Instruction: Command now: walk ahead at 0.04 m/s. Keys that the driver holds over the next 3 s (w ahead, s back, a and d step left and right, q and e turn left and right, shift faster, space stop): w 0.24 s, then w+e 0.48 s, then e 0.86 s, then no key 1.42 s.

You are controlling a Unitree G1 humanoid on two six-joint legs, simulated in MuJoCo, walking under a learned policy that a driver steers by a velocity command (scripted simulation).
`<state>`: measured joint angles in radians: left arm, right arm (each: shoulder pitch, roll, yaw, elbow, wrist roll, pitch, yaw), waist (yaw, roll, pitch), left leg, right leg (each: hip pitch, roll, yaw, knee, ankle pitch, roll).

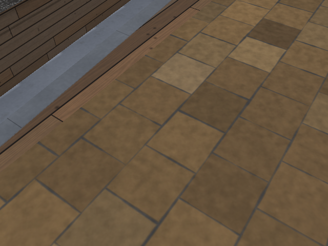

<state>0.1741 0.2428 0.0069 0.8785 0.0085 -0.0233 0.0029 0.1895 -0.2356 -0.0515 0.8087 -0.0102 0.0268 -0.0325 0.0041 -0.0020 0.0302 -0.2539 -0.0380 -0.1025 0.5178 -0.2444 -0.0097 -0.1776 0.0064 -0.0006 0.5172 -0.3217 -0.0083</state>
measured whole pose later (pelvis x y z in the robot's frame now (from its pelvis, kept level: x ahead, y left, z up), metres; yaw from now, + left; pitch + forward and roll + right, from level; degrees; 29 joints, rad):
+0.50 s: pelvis +0.14 +0.04 +0.01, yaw -6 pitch +0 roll +1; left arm 0.22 0.30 0.06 0.90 -0.04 -0.06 -0.02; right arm 0.37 -0.21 -0.05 0.95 -0.01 -0.10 0.00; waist -0.04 -0.05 0.01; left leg 0.01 -0.04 0.11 0.25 -0.27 0.05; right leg -0.61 -0.06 0.09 1.02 -0.16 -0.04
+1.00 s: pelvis +0.37 -0.04 +0.00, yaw -23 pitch +2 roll +0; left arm 0.20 0.29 0.07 0.73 0.00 -0.03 -0.02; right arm 0.09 -0.31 -0.05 0.73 -0.02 -0.07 -0.04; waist 0.03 0.02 0.08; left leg -0.65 0.08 -0.11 1.04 -0.33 -0.08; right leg -0.31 0.14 0.06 0.40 -0.12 -0.11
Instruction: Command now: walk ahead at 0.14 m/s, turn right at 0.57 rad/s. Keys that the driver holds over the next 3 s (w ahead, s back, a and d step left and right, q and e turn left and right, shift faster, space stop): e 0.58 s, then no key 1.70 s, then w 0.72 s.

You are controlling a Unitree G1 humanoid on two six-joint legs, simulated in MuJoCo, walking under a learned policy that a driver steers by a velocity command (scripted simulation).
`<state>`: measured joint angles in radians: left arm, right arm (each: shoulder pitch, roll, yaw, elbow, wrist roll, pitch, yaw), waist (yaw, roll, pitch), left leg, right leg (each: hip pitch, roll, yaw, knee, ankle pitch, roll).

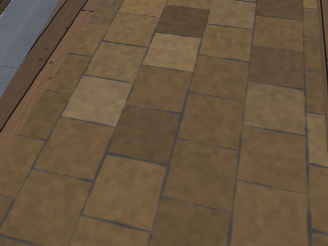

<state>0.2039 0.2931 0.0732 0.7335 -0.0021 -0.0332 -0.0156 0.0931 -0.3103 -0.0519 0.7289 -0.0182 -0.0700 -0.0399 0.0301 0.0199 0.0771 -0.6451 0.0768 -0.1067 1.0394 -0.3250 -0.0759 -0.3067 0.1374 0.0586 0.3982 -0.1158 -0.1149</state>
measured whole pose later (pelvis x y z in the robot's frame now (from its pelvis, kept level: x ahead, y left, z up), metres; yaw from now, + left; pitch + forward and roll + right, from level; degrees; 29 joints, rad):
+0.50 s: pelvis +0.10 +0.04 +0.00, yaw -18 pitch +2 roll +0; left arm 0.19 0.33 0.08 0.65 -0.02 0.07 0.02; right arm 0.14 -0.26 -0.05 0.70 -0.02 0.01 -0.04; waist -0.01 -0.03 0.06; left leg -0.30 0.04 0.04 0.44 -0.17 0.00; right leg -0.50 0.00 0.04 0.99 -0.42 0.09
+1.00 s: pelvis +0.09 +0.00 +0.00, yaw -27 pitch +1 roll +0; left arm 0.15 0.23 0.03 0.68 0.01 0.01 0.01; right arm 0.17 -0.28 -0.06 0.78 0.00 0.03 -0.03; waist 0.00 0.03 0.02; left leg -0.30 0.05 -0.02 0.65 -0.35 -0.07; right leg -0.25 0.06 0.02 0.49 -0.25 -0.06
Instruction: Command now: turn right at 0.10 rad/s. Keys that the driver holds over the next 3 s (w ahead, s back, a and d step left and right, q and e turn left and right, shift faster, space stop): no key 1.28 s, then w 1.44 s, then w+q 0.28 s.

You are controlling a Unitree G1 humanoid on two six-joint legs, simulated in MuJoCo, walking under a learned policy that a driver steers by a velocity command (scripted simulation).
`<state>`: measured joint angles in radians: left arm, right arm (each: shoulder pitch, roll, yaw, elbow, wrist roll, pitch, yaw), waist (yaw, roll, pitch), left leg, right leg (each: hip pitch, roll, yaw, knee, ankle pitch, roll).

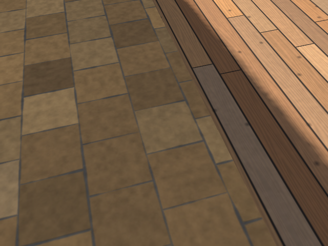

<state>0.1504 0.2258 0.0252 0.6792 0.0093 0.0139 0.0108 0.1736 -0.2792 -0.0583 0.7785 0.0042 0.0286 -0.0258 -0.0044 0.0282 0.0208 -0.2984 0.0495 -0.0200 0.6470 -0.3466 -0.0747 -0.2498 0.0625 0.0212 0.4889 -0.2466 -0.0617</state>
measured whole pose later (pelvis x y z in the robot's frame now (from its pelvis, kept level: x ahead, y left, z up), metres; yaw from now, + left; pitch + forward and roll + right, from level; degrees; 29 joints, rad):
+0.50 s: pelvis +0.00 +0.02 +0.00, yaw +0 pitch -2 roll +0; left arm 0.19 0.23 0.05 0.88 0.01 0.01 0.03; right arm 0.20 -0.23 -0.02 0.90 -0.01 -0.01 -0.03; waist 0.00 0.00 0.04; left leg -0.18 0.01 0.00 0.50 -0.29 -0.02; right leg -0.21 0.03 0.03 0.51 -0.27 -0.02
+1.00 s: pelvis +0.00 +0.02 +0.00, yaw +0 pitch -2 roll +0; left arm 0.18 0.21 0.04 1.06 0.00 0.01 0.04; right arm 0.23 -0.22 -0.02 1.04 -0.01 -0.01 -0.04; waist 0.00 0.00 0.04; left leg -0.17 0.01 -0.01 0.47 -0.27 -0.01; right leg -0.20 0.02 0.03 0.48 -0.25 -0.01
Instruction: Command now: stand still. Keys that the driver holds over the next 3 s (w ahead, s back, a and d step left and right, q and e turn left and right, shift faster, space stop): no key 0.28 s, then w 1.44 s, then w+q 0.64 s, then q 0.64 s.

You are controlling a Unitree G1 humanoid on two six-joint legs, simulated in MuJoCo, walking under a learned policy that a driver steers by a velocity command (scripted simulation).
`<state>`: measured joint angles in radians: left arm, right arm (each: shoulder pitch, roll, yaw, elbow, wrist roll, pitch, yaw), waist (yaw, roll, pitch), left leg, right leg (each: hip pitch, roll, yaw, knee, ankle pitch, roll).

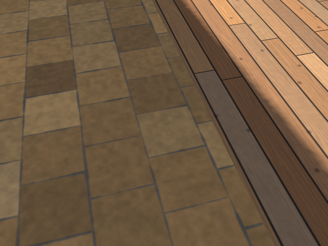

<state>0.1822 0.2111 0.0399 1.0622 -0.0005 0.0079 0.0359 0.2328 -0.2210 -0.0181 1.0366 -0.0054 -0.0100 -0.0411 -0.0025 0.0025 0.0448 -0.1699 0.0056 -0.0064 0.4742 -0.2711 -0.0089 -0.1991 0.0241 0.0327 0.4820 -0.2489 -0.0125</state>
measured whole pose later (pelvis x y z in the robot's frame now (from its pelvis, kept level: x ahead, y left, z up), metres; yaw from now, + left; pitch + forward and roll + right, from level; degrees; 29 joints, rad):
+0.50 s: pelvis +0.03 +0.01 -0.01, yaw +1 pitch +0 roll -1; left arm 0.30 0.21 0.04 1.11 -0.03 -0.05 0.02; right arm 0.34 -0.21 -0.02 1.07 0.02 -0.06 -0.03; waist 0.00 0.01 -0.02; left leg -0.23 0.00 -0.02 0.61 -0.45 0.06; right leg -0.24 0.03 0.03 0.57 -0.38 -0.05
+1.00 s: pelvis +0.25 +0.00 -0.03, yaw +1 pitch +2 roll +0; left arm -0.09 0.23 0.03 0.81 -0.03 -0.11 -0.03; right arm 0.54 -0.22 -0.03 1.07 0.00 -0.06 -0.02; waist -0.06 0.00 0.04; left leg 0.14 0.02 -0.02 0.46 -0.49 0.00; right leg -0.53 0.02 -0.06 0.57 -0.07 -0.10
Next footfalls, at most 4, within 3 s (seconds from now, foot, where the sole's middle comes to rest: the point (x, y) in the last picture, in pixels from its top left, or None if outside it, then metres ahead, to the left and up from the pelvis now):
0.98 right None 0.42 -0.10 -0.78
1.52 left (135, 202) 0.70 0.16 -0.78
2.04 right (182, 146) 1.01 -0.06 -0.78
2.56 left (121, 121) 1.19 0.26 -0.78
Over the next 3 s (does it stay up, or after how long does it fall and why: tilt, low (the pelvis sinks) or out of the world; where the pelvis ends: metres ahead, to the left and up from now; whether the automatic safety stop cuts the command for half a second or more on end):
stays up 1.16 0.15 0.00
